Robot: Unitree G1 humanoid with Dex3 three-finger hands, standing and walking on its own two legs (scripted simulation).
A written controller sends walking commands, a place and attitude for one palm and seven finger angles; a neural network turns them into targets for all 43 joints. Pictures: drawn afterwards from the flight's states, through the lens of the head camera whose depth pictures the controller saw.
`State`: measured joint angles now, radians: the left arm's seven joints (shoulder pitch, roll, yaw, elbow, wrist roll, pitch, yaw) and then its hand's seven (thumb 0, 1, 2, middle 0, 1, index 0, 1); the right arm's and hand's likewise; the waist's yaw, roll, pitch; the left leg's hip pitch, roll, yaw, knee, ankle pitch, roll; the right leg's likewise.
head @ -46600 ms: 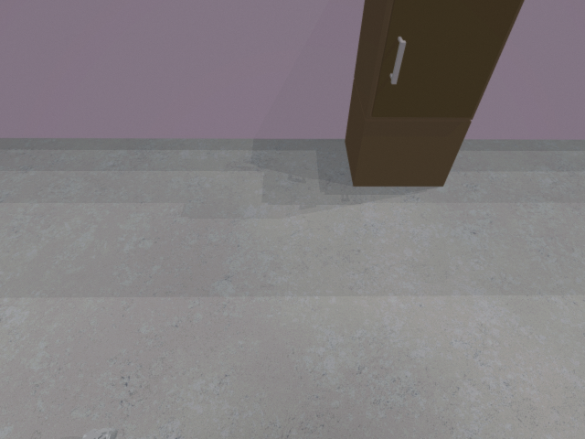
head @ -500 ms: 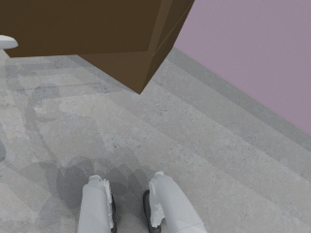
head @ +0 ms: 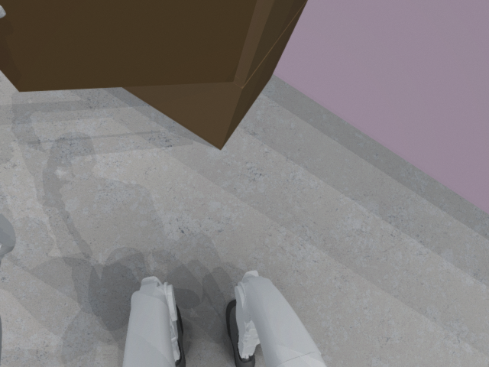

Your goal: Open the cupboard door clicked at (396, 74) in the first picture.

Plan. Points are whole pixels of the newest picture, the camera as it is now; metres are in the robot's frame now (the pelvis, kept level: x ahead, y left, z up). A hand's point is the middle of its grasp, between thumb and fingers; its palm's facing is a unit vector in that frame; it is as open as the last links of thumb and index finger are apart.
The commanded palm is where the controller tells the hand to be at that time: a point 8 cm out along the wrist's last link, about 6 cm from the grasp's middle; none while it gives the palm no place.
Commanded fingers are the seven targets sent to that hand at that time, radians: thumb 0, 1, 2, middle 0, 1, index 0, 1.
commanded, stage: close the thumb around the handle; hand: left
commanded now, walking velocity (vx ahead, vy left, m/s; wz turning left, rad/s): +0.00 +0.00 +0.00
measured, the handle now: out of the picture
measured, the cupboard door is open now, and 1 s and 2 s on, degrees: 42 71 81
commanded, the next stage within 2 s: pull the door open along its arc in 0.04 s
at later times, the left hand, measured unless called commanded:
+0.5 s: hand out of the picture +0.53 +0.27 +0.06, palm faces +0.11 -0.99 -0.02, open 5.2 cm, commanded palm +0.48 +0.29 +0.06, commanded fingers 0.00 0.90 0.90 -0.40 -1.35 -0.40 -1.35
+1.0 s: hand (68, 165) +0.39 +0.18 +0.06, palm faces +0.44 -0.90 +0.01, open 5.6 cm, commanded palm +0.32 +0.23 +0.06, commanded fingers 0.00 0.90 0.90 -0.40 -1.35 -0.40 -1.35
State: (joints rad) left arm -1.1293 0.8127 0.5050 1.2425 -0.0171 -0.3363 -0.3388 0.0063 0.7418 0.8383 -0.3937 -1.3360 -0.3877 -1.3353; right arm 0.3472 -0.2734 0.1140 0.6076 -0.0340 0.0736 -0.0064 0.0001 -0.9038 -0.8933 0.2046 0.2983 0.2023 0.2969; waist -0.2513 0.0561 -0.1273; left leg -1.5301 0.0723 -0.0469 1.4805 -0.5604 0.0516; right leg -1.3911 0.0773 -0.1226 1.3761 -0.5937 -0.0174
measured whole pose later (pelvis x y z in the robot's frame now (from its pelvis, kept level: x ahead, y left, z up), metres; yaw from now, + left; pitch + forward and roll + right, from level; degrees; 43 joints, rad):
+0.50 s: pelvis +0.01 +0.00 +0.02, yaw +0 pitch +33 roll -7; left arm -0.89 0.67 0.52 1.05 -0.10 -0.34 -0.33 0.00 0.82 0.83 -0.39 -1.35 -0.38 -1.35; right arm 0.36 -0.26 0.07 0.61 -0.02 0.08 0.01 0.00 -0.90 -0.89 0.20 0.30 0.20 0.30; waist -0.20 0.06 -0.14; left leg -1.44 0.08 -0.01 1.42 -0.56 0.05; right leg -1.32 0.08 -0.09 1.33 -0.59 -0.02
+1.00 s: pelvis +0.02 -0.02 +0.04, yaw +4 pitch +24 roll -2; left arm -0.27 0.09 0.21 0.59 -0.05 -0.54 0.27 0.01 0.73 0.75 -0.40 -1.35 -0.39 -1.35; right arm 0.19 -0.21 0.00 0.58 -0.06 0.07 0.05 0.00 -0.91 -0.89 0.20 0.30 0.20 0.30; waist -0.06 0.02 -0.20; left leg -1.18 0.03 0.02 1.30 -0.55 0.03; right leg -1.09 0.04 -0.05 1.28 -0.61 -0.03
